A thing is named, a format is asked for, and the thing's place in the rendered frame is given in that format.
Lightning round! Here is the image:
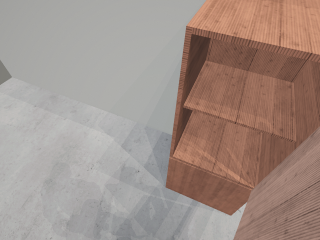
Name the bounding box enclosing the cupboard door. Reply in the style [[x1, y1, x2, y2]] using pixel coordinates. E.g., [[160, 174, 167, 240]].
[[233, 127, 320, 240]]

